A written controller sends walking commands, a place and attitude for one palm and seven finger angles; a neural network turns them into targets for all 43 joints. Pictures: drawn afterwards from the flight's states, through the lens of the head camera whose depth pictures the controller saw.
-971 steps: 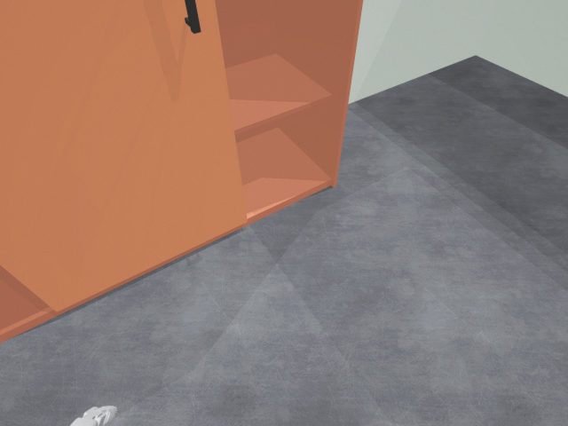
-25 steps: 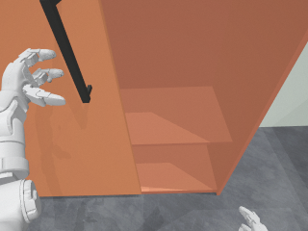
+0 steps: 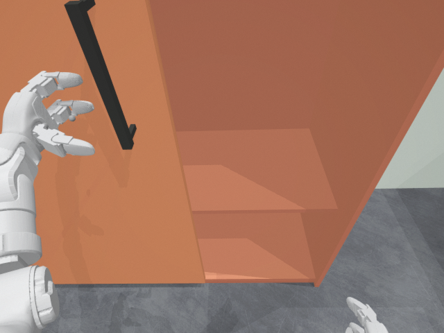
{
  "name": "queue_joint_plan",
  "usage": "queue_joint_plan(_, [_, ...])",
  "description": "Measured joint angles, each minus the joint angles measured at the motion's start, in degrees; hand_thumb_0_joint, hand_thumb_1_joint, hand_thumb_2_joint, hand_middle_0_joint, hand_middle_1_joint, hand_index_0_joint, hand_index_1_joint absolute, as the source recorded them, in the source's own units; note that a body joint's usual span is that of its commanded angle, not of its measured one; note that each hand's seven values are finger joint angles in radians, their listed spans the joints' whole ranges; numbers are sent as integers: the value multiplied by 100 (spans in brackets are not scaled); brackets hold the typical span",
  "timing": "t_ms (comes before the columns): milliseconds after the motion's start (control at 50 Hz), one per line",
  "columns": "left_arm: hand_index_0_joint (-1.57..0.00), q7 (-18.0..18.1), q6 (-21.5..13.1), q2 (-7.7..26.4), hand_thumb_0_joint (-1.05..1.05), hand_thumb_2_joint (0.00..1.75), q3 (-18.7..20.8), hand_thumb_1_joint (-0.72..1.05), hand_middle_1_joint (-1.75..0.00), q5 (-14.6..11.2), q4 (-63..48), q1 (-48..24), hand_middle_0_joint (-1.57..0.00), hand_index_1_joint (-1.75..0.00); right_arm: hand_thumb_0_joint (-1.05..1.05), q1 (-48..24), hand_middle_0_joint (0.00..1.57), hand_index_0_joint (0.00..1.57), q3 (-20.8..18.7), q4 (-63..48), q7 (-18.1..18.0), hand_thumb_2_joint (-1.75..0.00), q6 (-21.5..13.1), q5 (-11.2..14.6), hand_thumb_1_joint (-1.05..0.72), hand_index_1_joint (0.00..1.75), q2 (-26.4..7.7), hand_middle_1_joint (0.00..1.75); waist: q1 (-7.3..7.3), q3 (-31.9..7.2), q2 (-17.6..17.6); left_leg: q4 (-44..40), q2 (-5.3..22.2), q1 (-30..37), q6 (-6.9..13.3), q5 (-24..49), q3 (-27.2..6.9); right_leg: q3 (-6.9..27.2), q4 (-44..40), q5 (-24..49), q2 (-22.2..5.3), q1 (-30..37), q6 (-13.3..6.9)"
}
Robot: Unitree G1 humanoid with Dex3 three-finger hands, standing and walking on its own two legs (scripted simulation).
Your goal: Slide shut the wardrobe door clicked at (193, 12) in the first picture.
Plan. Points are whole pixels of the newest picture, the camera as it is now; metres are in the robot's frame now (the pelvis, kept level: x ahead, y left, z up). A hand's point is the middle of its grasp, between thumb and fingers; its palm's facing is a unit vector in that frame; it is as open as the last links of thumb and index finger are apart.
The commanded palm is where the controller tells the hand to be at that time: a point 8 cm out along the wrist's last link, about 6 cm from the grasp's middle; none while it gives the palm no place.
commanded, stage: move the hooked fingers beside the handle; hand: left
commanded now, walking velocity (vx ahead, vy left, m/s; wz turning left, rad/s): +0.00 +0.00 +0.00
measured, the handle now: (110, 82) +0.46 +0.21 +0.26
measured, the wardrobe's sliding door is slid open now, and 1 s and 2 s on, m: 0.48 0.48 0.48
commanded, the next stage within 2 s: feel for the door with the fingertips in 0.30 s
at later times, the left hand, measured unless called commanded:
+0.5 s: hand (76, 118) +0.39 +0.25 +0.23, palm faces +0.07 -1.00 -0.06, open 14.0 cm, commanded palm +0.36 +0.29 +0.23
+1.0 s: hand (95, 112) +0.40 +0.22 +0.24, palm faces +0.07 -1.00 -0.05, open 14.0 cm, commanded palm +0.38 +0.27 +0.23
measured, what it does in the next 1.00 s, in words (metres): stands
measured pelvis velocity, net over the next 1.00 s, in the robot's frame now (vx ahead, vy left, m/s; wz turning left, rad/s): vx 0.00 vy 0.00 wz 0.00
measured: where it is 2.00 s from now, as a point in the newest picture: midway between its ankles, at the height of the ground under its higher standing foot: outside the picture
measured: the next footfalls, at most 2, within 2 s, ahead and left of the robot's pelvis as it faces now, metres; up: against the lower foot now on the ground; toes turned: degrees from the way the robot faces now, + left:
none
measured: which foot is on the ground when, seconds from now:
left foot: down 0.00-1.00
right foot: down 0.00-1.00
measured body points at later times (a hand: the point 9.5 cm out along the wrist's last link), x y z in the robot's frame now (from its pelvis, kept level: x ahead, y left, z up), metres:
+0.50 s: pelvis +0.00 +0.00 +0.00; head -0.01 -0.02 +0.45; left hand +0.38 +0.30 +0.24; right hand +0.13 -0.26 -0.10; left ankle +0.01 +0.13 -0.74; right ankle -0.04 -0.13 -0.74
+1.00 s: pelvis +0.00 +0.00 +0.00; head -0.02 -0.02 +0.45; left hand +0.39 +0.27 +0.24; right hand +0.15 -0.25 -0.09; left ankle +0.01 +0.13 -0.74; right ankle -0.04 -0.13 -0.74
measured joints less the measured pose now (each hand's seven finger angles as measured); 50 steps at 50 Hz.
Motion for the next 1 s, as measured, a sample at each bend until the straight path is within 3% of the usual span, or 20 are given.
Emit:
queue_joint_plan(260, [-31, -19, -151, 79, -1, 30, -16, -50, -120, 70, 306, -232, -30, -120, 1, 54, 20, 20, -7, 17, 4, -90, -23, -10, -90, 30, -8, 30, -48, 28, -7, -7, 7, -47, 3, 15, 13, 15, -15, 27, 6, -51, 2])
queue_joint_plan(420, [-31, 11, -4, 64, -1, 30, 50, -50, -120, 52, 135, -16, -30, -120, 1, 138, 20, 20, -23, -5, 27, -90, 41, -1, -90, 30, -19, 30, -77, -3, 14, -20, -4, -20, 22, -3, 65, 65, -4, 10, -12, -53, 20])
queue_joint_plan(780, [-31, 538, 310, -551, -1, 30, -424, -50, -120, 1, -633, 48, -30, -120, 1, -231, 20, 20, 39, 25, 29, -90, -16, -25, -90, 30, 126, 30, 50, 26, -2, -51, -38, 73, 21, 36, 26, 24, 5, 12, -41, 41, 23])
queue_joint_plan(1000, [-31, 605, 217, -439, -1, 30, -458, -50, -120, 81, -184, -289, -30, -120, 1, -202, 20, 20, 46, 77, -9, -90, 45, -25, -90, 30, 117, 30, 29, 59, -7, -99, -16, 116, -5, 63, 13, 13, -19, 24, -18, 74, -3])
